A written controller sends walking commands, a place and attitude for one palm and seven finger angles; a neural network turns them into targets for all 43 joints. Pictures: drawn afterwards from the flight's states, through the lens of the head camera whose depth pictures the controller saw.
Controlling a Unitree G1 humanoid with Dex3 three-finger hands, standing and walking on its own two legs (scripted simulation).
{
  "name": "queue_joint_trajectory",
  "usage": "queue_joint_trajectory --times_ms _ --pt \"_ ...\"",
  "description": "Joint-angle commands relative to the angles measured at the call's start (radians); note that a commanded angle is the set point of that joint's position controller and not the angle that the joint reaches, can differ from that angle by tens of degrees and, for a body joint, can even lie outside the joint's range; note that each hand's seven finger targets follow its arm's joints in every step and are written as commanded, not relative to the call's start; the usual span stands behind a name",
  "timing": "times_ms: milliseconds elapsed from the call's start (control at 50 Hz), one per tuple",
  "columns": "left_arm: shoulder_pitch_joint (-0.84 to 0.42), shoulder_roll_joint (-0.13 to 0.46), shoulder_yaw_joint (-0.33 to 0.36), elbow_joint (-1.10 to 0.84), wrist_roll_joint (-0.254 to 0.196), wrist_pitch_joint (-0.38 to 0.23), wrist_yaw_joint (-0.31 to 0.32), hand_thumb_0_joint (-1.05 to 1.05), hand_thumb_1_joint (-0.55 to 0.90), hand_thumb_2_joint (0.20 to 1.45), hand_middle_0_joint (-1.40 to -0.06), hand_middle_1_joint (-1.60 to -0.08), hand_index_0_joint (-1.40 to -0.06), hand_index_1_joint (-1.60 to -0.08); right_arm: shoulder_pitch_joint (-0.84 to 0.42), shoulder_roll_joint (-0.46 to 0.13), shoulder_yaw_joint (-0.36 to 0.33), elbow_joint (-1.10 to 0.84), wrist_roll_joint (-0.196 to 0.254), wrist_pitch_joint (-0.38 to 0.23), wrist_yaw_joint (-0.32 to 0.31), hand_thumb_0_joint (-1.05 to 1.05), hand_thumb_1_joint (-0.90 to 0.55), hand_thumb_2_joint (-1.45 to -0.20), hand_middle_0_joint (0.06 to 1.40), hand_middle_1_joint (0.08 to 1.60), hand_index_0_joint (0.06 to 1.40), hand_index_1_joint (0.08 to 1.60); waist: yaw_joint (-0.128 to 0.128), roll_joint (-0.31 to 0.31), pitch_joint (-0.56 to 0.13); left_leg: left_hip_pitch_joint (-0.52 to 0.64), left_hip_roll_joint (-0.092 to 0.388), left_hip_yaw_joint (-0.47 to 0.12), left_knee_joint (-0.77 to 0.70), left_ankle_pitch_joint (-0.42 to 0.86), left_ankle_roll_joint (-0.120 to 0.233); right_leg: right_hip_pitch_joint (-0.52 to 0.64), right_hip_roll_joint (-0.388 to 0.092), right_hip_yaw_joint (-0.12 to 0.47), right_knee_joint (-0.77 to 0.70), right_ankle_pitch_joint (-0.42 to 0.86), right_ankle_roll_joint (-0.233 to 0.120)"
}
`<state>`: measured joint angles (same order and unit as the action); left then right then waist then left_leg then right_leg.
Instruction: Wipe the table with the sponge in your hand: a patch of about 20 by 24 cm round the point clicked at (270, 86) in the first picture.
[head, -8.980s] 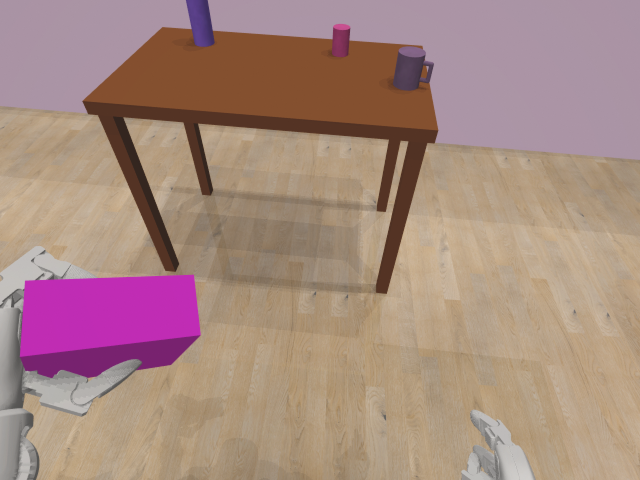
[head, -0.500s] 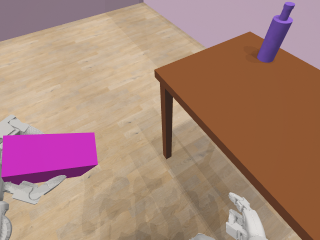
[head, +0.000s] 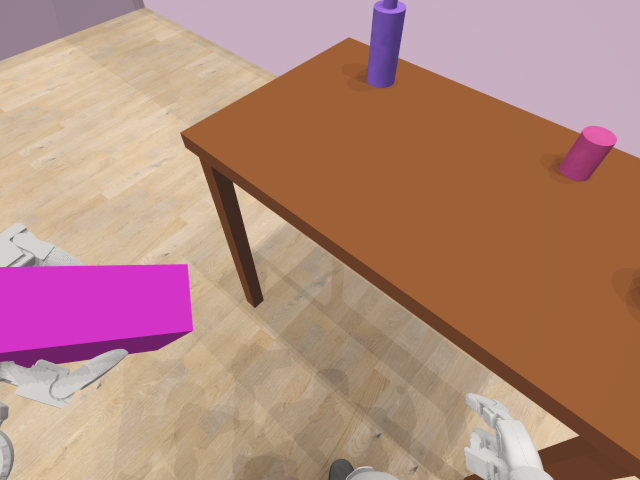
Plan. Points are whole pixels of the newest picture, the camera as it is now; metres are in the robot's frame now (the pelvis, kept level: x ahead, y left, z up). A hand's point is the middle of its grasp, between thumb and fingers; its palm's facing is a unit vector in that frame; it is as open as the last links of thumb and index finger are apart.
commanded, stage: turn to face it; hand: left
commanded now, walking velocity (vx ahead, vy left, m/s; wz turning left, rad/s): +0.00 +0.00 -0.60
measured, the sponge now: (123, 315) +0.23 +0.21 +0.15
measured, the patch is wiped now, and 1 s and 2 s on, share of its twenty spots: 0.00 0.00 0.00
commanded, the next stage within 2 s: come to a stop and stand still in 1.74 s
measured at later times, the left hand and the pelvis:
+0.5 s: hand (237, 325) +0.22 +0.09 +0.18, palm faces +0.03 -0.83 -0.56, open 10.1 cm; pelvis -0.06 -0.05 +0.00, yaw -19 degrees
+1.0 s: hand (394, 392) +0.18 -0.04 +0.17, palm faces -0.21 -0.84 -0.50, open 10.1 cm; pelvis -0.15 -0.07 -0.01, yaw -37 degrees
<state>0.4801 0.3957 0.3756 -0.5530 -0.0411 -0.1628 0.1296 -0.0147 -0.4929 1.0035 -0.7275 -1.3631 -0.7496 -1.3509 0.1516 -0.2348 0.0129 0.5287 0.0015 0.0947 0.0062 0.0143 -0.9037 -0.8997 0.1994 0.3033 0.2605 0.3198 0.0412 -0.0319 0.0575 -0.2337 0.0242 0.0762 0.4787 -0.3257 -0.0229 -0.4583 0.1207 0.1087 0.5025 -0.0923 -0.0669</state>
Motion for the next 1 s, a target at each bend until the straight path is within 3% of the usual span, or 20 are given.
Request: queue_joint_trajectory --times_ms 0,20,80,180,200,220,240,320,480,540,580,620,660,700,800,840,860,880,920,980 --pt "-0.162 0.230 0.158 -0.316 0.019 -0.082 0.021 0.000 0.100 1.300 -1.200 -1.600 -1.200 -1.600 -0.084 -0.068 -0.057 -0.177 0.012 -0.084 -0.039 0.000 -0.900 -0.900 0.200 0.300 0.200 0.300 0.009 0.309 -0.164 0.044 0.458 -0.263 -0.248 -0.014 0.205 -0.087 -0.093 -0.041 0.598 -0.376 0.113" --pt "-0.102 0.185 0.136 -0.245 0.016 -0.076 0.015 0.000 0.100 1.300 -1.200 -1.600 -1.200 -1.600 -0.063 -0.071 -0.065 -0.170 0.009 -0.095 -0.040 0.000 -0.900 -0.900 0.200 0.300 0.200 0.300 -0.009 0.295 -0.087 -0.054 0.440 -0.202 -0.223 0.040 0.216 -0.087 -0.127 -0.042 0.684 -0.359 0.118" --pt "-0.093 0.112 0.056 -0.218 0.004 -0.069 0.016 0.000 0.100 1.300 -1.200 -1.600 -1.200 -1.600 -0.023 -0.093 -0.060 -0.153 0.030 -0.131 -0.022 0.000 -0.900 -0.900 0.200 0.300 0.200 0.300 -0.011 0.284 -0.037 0.000 0.354 0.026 -0.105 0.315 0.110 -0.040 -0.156 -0.155 0.425 -0.382 0.123" --pt "-0.188 0.142 0.076 -0.191 0.012 -0.067 0.020 0.000 0.100 1.300 -1.200 -1.600 -1.200 -1.600 0.012 -0.116 -0.065 -0.148 0.023 -0.180 -0.016 0.000 -0.900 -0.900 0.200 0.300 0.200 0.300 -0.027 0.217 -0.088 -0.010 0.289 0.072 0.156 0.361 0.017 0.273 -0.114 -0.233 0.018 -0.129 0.106" --pt "-0.168 0.183 0.107 -0.171 0.023 -0.069 0.026 0.000 0.100 1.300 -1.200 -1.600 -1.200 -1.600 0.013 -0.099 -0.065 -0.152 0.028 -0.178 -0.017 0.000 -0.900 -0.900 0.200 0.300 0.200 0.300 -0.027 0.068 -0.117 -0.072 0.217 0.101 0.340 0.226 -0.017 0.330 -0.223 -0.071 -0.046 0.121 0.043" --pt "-0.143 0.233 0.160 -0.172 0.011 -0.080 0.037 0.000 0.100 1.300 -1.200 -1.600 -1.200 -1.600 -0.030 -0.060 -0.045 -0.171 0.024 -0.173 -0.020 0.000 -0.900 -0.900 0.200 0.300 0.200 0.300 -0.010 -0.184 -0.133 -0.281 0.087 0.086 0.543 -0.213 -0.062 0.428 -0.405 0.234 -0.074 0.543 -0.063" --pt "-0.072 0.239 0.195 -0.138 -0.015 -0.068 0.039 0.000 0.100 1.300 -1.200 -1.600 -1.200 -1.600 -0.035 -0.072 -0.060 -0.167 0.030 -0.157 -0.025 0.000 -0.900 -0.900 0.200 0.300 0.200 0.300 0.002 -0.271 -0.215 -0.283 0.067 -0.043 0.688 -0.292 -0.062 0.391 -0.445 0.346 -0.122 0.469 -0.072" --pt "0.086 0.225 0.236 -0.285 -0.036 -0.094 0.045 0.000 0.100 1.300 -1.200 -1.600 -1.200 -1.600 -0.078 -0.041 -0.033 -0.148 0.014 -0.085 -0.009 0.000 -0.900 -0.900 0.200 0.300 0.200 0.300 -0.013 0.003 -0.280 -0.319 0.072 -0.102 0.674 -0.165 -0.067 0.452 -0.384 0.220 -0.073 0.294 -0.108" --pt "0.075 0.182 0.185 -0.213 -0.028 -0.077 0.041 0.000 0.100 1.300 -1.200 -1.600 -1.200 -1.600 -0.067 -0.079 -0.052 -0.146 0.015 -0.054 -0.014 0.000 -0.900 -0.900 0.200 0.300 0.200 0.300 -0.006 -0.099 -0.215 -0.109 0.008 -0.053 0.285 -0.166 -0.041 0.211 -0.341 0.312 -0.219 -0.152 -0.101" --pt "0.038 0.169 0.150 -0.199 -0.019 -0.071 0.032 0.000 0.100 1.300 -1.200 -1.600 -1.200 -1.600 -0.048 -0.089 -0.050 -0.139 0.016 -0.052 -0.018 0.000 -0.900 -0.900 0.200 0.300 0.200 0.300 -0.016 -0.063 -0.212 0.043 0.003 -0.029 0.050 -0.111 -0.015 0.132 -0.286 0.296 -0.211 -0.220 -0.043" --pt "-0.024 0.172 0.133 -0.227 -0.013 -0.081 0.020 0.000 0.100 1.300 -1.200 -1.600 -1.200 -1.600 -0.032 -0.114 -0.062 -0.150 0.009 -0.060 -0.027 0.000 -0.900 -0.900 0.200 0.300 0.200 0.300 -0.029 0.023 -0.160 0.146 0.110 -0.109 -0.117 -0.151 0.049 -0.020 -0.194 0.249 -0.123 -0.350 0.022" --pt "-0.057 0.194 0.156 -0.251 0.004 -0.093 0.019 0.000 0.100 1.300 -1.200 -1.600 -1.200 -1.600 -0.069 -0.112 -0.061 -0.157 0.007 -0.078 -0.042 0.000 -0.900 -0.900 0.200 0.300 0.200 0.300 -0.011 0.345 -0.123 0.094 0.424 -0.334 -0.256 -0.125 0.189 -0.141 -0.062 -0.021 0.406 -0.379 0.094" --pt "-0.076 0.164 0.128 -0.217 0.023 -0.084 0.013 0.000 0.100 1.300 -1.200 -1.600 -1.200 -1.600 -0.058 -0.091 -0.072 -0.162 0.016 -0.097 -0.039 0.000 -0.900 -0.900 0.200 0.300 0.200 0.300 -0.014 0.276 -0.040 -0.155 0.431 -0.206 -0.247 -0.081 0.202 -0.047 -0.127 -0.049 0.719 -0.345 0.111" --pt "-0.105 0.131 0.082 -0.241 0.016 -0.076 0.017 0.000 0.100 1.300 -1.200 -1.600 -1.200 -1.600 -0.045 -0.095 -0.068 -0.160 0.032 -0.118 -0.028 0.000 -0.900 -0.900 0.200 0.300 0.200 0.300 -0.004 0.250 -0.036 -0.050 0.360 -0.025 -0.152 0.109 0.141 -0.083 -0.153 -0.131 0.575 -0.360 0.122" --pt "-0.149 0.131 0.060 -0.206 0.015 -0.068 0.025 0.000 0.100 1.300 -1.200 -1.600 -1.200 -1.600 0.028 -0.127 -0.070 -0.143 0.020 -0.169 -0.022 0.000 -0.900 -0.900 0.200 0.300 0.200 0.300 -0.032 0.261 -0.075 0.013 0.319 0.053 0.041 0.352 0.046 0.161 -0.102 -0.257 0.121 -0.272 0.127" --pt "-0.177 0.162 0.094 -0.201 0.017 -0.075 0.027 0.000 0.100 1.300 -1.200 -1.600 -1.200 -1.600 0.028 -0.114 -0.063 -0.144 0.022 -0.177 -0.013 0.000 -0.900 -0.900 0.200 0.300 0.200 0.300 -0.030 0.143 -0.119 -0.055 0.262 0.074 0.240 0.254 -0.001 0.305 -0.175 -0.169 -0.042 -0.045 0.077" --pt "-0.163 0.209 0.134 -0.187 0.017 -0.083 0.035 0.000 0.100 1.300 -1.200 -1.600 -1.200 -1.600 0.009 -0.077 -0.053 -0.156 0.024 -0.173 -0.014 0.000 -0.900 -0.900 0.200 0.300 0.200 0.300 -0.025 -0.103 -0.132 -0.199 0.150 0.109 0.433 -0.005 -0.050 0.385 -0.329 0.085 -0.068 0.329 -0.012" --pt "-0.128 0.238 0.180 -0.185 -0.005 -0.078 0.041 0.000 0.100 1.300 -1.200 -1.600 -1.200 -1.600 -0.034 -0.073 -0.056 -0.175 0.028 -0.164 -0.018 0.000 -0.900 -0.900 0.200 0.300 0.200 0.300 0.006 -0.296 -0.182 -0.318 0.056 0.027 0.623 -0.302 -0.067 0.384 -0.453 0.342 -0.120 0.481 -0.096" --pt "0.005 0.258 0.223 -0.243 -0.027 -0.073 0.045 0.000 0.100 1.300 -1.200 -1.600 -1.200 -1.600 -0.061 -0.049 -0.039 -0.164 0.016 -0.126 -0.014 0.000 -0.900 -0.900 0.200 0.300 0.200 0.300 -0.001 -0.134 -0.225 -0.367 0.079 -0.113 0.762 -0.226 -0.062 0.432 -0.459 0.353 -0.094 0.342 -0.128" --pt "0.066 0.209 0.222 -0.283 -0.033 -0.094 0.044 0.000 0.100 1.300 -1.200 -1.600 -1.200 -1.600 -0.089 -0.039 -0.029 -0.138 0.008 -0.083 -0.008 0.000 -0.900 -0.900 0.200 0.300 0.200 0.300 -0.017 -0.048 -0.254 -0.327 0.071 -0.085 0.652 -0.158 -0.073 0.426 -0.384 0.200 -0.073 0.354 -0.109"
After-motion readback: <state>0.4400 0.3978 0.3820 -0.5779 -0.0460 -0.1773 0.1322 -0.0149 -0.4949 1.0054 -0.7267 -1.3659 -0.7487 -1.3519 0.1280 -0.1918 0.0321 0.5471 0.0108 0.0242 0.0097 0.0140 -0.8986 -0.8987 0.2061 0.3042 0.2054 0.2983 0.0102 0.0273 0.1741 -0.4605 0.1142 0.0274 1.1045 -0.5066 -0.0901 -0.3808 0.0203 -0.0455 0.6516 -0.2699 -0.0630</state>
